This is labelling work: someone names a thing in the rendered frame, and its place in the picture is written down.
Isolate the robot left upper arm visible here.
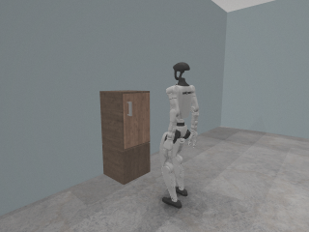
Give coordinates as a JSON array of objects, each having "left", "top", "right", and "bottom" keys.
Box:
[{"left": 166, "top": 85, "right": 180, "bottom": 117}]

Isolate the robot right hand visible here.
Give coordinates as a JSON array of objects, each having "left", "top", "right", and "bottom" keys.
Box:
[{"left": 188, "top": 131, "right": 198, "bottom": 148}]

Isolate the humanoid robot head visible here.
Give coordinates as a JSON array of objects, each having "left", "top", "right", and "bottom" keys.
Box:
[{"left": 173, "top": 62, "right": 190, "bottom": 87}]

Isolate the left robot forearm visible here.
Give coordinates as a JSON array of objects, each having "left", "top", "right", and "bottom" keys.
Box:
[{"left": 167, "top": 109, "right": 179, "bottom": 140}]

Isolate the left robot thigh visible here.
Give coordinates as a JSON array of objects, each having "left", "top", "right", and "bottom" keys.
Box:
[{"left": 159, "top": 131, "right": 178, "bottom": 173}]

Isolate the robot left hand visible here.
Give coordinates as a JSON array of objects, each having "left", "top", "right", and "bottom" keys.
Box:
[{"left": 162, "top": 139, "right": 174, "bottom": 160}]

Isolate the cupboard door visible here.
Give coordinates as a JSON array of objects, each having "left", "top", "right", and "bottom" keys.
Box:
[{"left": 123, "top": 93, "right": 150, "bottom": 149}]

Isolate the robot right upper arm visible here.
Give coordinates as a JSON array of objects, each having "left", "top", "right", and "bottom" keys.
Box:
[{"left": 189, "top": 85, "right": 199, "bottom": 113}]

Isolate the right robot forearm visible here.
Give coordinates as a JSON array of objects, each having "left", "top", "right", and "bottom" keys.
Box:
[{"left": 190, "top": 110, "right": 200, "bottom": 131}]

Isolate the handle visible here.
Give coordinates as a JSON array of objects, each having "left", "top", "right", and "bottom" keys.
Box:
[{"left": 127, "top": 101, "right": 132, "bottom": 116}]

